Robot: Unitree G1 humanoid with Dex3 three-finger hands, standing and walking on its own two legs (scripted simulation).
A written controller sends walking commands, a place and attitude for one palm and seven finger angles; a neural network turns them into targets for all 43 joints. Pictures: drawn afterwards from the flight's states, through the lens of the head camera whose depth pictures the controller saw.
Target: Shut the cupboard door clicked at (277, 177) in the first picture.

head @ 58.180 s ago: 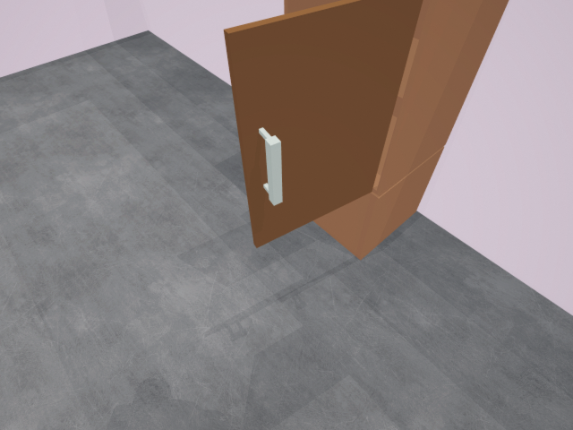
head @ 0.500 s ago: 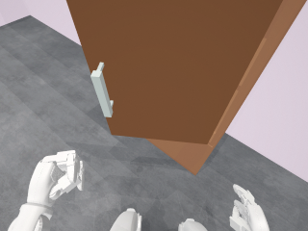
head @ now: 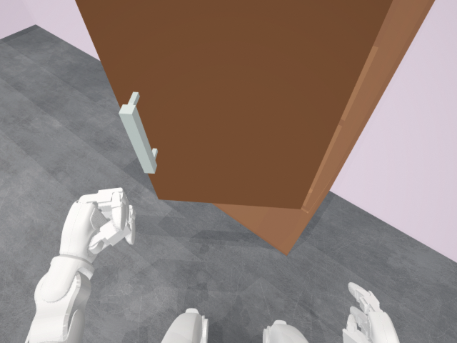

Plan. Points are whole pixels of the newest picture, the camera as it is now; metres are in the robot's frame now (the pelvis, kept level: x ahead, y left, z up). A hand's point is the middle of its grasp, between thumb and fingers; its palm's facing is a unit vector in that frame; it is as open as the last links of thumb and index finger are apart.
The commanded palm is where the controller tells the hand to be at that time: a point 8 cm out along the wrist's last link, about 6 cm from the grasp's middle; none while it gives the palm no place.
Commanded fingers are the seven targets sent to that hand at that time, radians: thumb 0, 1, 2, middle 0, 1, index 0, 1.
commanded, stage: bring the fist close to the handle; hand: left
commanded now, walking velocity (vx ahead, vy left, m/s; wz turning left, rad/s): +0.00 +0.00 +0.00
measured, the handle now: (143, 135) +0.49 +0.20 +0.06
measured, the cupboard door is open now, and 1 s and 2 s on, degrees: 33 33 21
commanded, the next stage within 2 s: push the door shut along its arc in 0.98 s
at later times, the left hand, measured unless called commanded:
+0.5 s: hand (146, 181) +0.38 +0.17 +0.06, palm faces -0.07 -1.00 -0.03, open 3.1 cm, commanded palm +0.36 +0.22 +0.06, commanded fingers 0.00 0.90 0.90 -1.30 -1.50 -1.30 -1.50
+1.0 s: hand (148, 176) +0.38 +0.17 +0.06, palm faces -0.04 -1.00 -0.02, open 3.1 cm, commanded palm +0.37 +0.22 +0.06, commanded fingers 0.00 0.90 0.90 -1.30 -1.50 -1.30 -1.50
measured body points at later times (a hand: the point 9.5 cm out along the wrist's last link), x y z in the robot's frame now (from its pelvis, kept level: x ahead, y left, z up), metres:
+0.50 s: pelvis +0.00 +0.01 +0.01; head +0.08 +0.00 +0.45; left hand +0.37 +0.22 +0.07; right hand +0.13 -0.25 -0.10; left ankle +0.04 +0.12 -0.65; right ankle +0.01 -0.10 -0.65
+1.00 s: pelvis +0.00 +0.01 +0.01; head +0.08 +0.01 +0.45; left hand +0.38 +0.22 +0.07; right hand +0.11 -0.25 -0.11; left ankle +0.04 +0.12 -0.65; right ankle +0.01 -0.10 -0.65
